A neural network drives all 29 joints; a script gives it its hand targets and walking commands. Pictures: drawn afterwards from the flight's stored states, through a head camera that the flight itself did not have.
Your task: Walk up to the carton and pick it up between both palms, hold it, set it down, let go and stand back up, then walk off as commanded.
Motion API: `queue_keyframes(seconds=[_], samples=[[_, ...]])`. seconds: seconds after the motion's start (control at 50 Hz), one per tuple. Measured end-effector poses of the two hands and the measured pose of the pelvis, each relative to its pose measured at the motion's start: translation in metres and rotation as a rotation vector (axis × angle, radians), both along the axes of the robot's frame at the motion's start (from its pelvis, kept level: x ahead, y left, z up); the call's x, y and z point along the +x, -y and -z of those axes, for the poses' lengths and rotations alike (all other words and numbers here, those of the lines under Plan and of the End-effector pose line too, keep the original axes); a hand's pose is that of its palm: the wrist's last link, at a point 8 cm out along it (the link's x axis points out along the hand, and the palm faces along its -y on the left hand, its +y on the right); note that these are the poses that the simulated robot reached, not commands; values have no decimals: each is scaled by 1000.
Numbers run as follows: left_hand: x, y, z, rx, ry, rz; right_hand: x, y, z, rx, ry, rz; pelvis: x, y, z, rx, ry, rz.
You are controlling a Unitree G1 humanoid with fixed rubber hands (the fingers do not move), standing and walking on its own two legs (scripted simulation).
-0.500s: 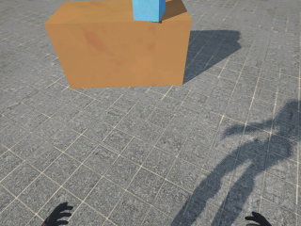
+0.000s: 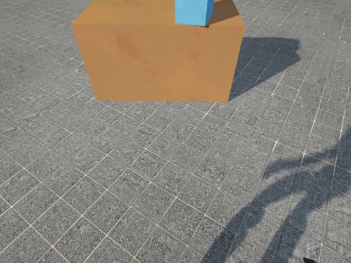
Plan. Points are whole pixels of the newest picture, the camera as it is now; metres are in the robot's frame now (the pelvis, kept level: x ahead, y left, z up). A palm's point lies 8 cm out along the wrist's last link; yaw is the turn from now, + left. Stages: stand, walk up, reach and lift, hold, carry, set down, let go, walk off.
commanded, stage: walk up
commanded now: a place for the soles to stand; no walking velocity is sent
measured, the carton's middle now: out of the picture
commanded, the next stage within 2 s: none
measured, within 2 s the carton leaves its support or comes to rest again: neither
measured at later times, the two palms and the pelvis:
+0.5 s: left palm (95, 180) +0.35 +0.27 -0.07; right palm (328, 261) +0.19 -0.33 -0.10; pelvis +0.19 -0.02 -0.01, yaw +1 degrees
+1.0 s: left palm (75, 160) +0.44 +0.38 -0.10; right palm (262, 134) +0.55 -0.24 -0.05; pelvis +0.40 +0.06 -0.01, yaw +3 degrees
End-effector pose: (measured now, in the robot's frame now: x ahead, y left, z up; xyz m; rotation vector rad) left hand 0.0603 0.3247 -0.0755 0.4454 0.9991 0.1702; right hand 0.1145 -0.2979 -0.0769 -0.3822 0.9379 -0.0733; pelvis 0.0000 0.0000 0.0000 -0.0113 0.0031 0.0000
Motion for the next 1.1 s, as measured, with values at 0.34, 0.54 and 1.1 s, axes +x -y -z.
queue_keyframes(seconds=[0.34, 0.54, 1.1], samples=[[207, 11, -13, -43, 127, 123, -7, 8, -1, -71, -190, 170, 119, -7, -5, 19, 71, -27], [290, 51, -7, -32, 140, 77, 115, 37, 22, -30, -154, 131, 210, 25, 6, 54, 45, -28], [449, -57, 9, -56, 0, -9, 430, -47, -30, -111, 17, 4, 443, -56, -7, -15, 58, -53]])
